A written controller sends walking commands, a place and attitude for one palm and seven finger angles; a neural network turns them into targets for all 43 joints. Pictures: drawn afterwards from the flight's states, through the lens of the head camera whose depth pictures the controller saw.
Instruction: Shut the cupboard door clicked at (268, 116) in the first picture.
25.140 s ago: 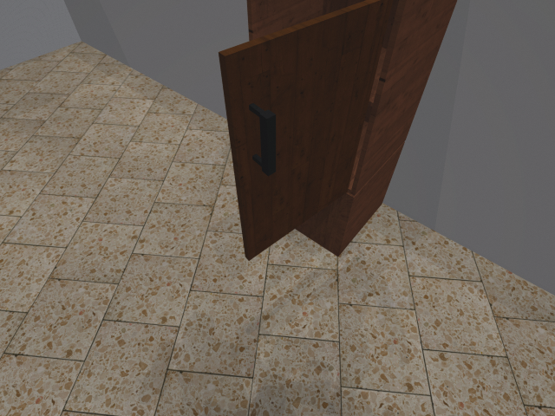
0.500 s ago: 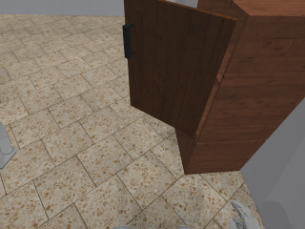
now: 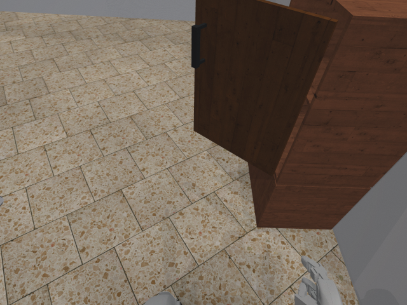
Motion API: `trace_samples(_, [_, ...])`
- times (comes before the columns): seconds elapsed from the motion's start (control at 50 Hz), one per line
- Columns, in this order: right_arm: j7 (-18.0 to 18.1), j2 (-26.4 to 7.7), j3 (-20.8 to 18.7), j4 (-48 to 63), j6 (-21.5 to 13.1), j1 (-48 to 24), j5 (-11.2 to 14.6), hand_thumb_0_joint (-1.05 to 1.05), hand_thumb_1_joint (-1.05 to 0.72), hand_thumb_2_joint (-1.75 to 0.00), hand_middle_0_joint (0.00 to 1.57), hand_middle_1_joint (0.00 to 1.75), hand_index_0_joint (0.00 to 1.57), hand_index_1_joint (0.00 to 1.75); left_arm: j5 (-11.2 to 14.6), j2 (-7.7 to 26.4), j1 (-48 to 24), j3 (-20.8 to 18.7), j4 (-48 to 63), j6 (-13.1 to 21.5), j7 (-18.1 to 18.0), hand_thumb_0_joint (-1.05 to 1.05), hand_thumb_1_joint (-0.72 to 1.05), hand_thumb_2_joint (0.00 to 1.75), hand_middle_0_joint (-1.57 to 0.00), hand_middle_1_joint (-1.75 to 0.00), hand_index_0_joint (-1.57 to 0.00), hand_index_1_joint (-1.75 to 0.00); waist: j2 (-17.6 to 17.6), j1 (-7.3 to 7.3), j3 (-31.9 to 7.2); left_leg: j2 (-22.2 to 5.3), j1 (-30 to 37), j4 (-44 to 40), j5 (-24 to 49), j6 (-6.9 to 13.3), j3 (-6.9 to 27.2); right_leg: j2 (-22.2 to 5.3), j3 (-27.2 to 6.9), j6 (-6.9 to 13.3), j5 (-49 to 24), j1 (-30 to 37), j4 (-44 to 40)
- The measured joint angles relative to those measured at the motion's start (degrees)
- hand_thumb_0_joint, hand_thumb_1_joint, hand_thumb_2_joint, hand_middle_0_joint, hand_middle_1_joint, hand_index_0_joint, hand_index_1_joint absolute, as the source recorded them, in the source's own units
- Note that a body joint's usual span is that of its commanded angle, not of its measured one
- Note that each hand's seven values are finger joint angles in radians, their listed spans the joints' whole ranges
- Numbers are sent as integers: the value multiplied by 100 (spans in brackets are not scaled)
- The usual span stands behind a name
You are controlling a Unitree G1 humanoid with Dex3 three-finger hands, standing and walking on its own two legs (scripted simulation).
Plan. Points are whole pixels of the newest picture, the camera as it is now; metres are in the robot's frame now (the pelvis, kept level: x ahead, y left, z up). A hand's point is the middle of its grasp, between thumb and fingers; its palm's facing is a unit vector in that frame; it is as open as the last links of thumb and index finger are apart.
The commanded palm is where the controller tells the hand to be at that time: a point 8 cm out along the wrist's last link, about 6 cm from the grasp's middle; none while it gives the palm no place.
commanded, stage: step back with the hand held close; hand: left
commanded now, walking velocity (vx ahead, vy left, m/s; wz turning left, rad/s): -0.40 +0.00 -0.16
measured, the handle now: (199, 45) +0.86 +0.08 +0.11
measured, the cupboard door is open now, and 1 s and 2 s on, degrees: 52 52 52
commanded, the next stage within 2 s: stop stepping back and stand still in 0.16 s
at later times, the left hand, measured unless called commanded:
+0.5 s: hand out of the picture +0.11 +0.26 +0.19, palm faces +0.28 -0.83 -0.48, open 7.4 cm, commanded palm +0.06 +0.30 +0.21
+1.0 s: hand out of the picture +0.05 +0.28 +0.19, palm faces +0.32 -0.84 -0.45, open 7.4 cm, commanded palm +0.01 +0.32 +0.21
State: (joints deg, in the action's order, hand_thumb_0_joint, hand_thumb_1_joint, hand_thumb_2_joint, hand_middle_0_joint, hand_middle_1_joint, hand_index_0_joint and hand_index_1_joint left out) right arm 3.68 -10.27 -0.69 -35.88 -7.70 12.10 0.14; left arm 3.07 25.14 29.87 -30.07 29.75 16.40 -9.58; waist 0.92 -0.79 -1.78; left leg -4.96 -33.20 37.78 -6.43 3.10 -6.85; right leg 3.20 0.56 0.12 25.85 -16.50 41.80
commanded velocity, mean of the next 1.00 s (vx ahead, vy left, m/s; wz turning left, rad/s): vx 0.05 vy -0.02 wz -0.01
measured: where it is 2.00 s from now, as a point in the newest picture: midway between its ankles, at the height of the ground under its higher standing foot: outside the picture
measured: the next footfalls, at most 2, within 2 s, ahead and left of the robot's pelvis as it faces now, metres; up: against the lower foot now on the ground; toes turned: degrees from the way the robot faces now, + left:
left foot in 0.22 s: +0.01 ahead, +0.12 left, +0.00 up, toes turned -2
right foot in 0.44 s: -0.15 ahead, -0.04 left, +0.00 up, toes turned -11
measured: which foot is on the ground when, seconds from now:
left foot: down 0.00-0.04, up 0.06-0.20, down 0.22-0.90, up 0.92-1.00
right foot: down 0.00-0.28, up 0.30-0.42, down 0.44-1.00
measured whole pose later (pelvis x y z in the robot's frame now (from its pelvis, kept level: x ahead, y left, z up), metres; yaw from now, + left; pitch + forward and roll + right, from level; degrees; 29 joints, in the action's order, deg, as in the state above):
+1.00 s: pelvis -0.18 +0.05 +0.03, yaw -9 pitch -1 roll +0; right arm 3.4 -10.9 1.2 -38.4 -4.2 16.1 -1.0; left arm 1.4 23.3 31.4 -22.2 25.5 10.8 -9.7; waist 0.2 -0.2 -2.4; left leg -0.5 -26.6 47.9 -20.6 -0.4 -2.0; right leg 1.5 3.7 3.4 15.9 -12.3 29.6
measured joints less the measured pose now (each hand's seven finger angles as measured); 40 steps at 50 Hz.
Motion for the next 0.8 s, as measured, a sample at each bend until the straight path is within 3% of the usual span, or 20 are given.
trace_samples(0.04, [-32,-15,33,-110,-25,-210,-34,1,-90,-90,20,30,21,30,-11,-244,-61,131,-127,29,-12,2,89,90,-21,-30,-21,-31,104,-194,89,-115,0,-134,-81,-146,-57,104,-118,96,66,55,-419])
trace_samples(0.12, [-7,61,106,-301,142,-331,-16,1,-90,-90,20,30,21,30,-165,-452,-393,716,-340,-200,-47,2,89,90,-20,-30,-21,-30,-238,-374,62,348,249,382,-1155,-437,186,-123,-436,35,-717,44,-835])
trace_samples(0.18, [50,70,206,-132,309,-383,-39,1,-90,-90,20,30,21,30,-233,-343,-412,844,-360,-347,-22,2,89,90,-20,-30,-21,-30,-450,-206,-78,539,711,345,-1258,-500,312,-248,-621,-22,-982,-52,-1141])
trace_samples(0.22, [87,-12,206,86,374,-432,-17,1,-90,-90,21,30,21,30,-228,-189,-388,831,-268,-398,19,2,89,90,-21,-30,-21,-30,-363,-6,-101,456,1188,-396,-483,-472,397,-182,-609,-80,-1111,-205,-1182])
trace_samples(0.26, [99,-31,104,215,420,-541,38,1,-90,-90,21,30,21,30,-192,77,-415,711,-177,-378,106,2,89,90,-21,-30,-21,-31,-366,186,25,459,1297,-820,-674,-250,414,-164,-583,-140,-1190,-401,-1082])
trace_samples(0.3, [50,15,47,307,467,-607,44,1,-90,-90,20,30,21,30,-103,342,-247,481,-120,-375,186,2,89,90,-21,-30,-21,-31,-490,263,179,456,1253,-857,-574,-158,305,-185,-539,-135,-1337,-554,-894])
trace_samples(0.36, [-42,-22,30,464,353,-401,-9,1,-90,-90,20,30,21,30,-1,438,287,292,79,-473,247,2,89,90,-21,-30,-21,-31,-386,288,188,259,1201,-891,-386,-150,216,-87,-187,-126,-672,-553,-420])
trace_samples(0.44, [-28,-106,89,457,197,108,27,1,-90,-90,20,30,21,30,16,356,771,289,385,-536,163,2,89,90,-21,-30,-21,-31,-367,229,1,165,1078,-805,-307,-195,140,-127,121,-97,-703,226,-1222])
trace_samples(0.5, [41,-190,92,205,259,283,-25,1,-90,-90,20,30,21,30,-34,84,517,469,163,-574,93,2,89,90,-21,-30,-21,-31,-231,221,21,147,1007,-661,-510,-258,234,-84,209,146,-1039,309,-1394])
trace_samples(0.62, [123,-297,83,-270,408,654,-97,1,-90,-90,20,30,21,30,-118,-305,163,743,-184,-724,-126,2,89,90,-21,-30,-21,-31,-195,151,-214,346,1018,123,-1473,-313,411,-181,172,244,-940,210,-1049])
trace_samples(0.66, [153,-339,75,-355,392,751,-112,1,-90,-90,20,30,21,30,-168,-334,12,795,-268,-680,-155,2,89,90,-21,-30,-21,-31,-158,192,-294,350,1243,-8,-1601,-253,441,-214,241,208,-832,139,-848])
trace_samples(0.7, [189,-316,76,-428,381,728,-108,1,-90,-90,20,30,21,30,-195,-309,-181,775,-383,-628,-157,2,89,90,-21,-30,-21,-31,-209,255,-246,409,1263,-64,-1185,-157,427,-277,240,168,-566,68,-585])
trace_samples(0.74, [213,-261,104,-419,348,664,-106,1,-90,-90,20,30,21,30,-210,-293,-238,686,-480,-617,-155,2,89,90,-21,-30,-21,-31,-202,316,-197,413,1290,-135,-927,-81,376,-225,129,145,-99,-61,-209])
trace_samples(0.8, [181,-88,117,-309,241,630,-129,1,-90,-90,20,30,21,30,-221,-172,-193,577,-585,-633,-92,2,89,90,-21,-30,-21,-30,-90,436,-137,369,1388,-487,-593,-52,413,-92,205,114,34,-132,295])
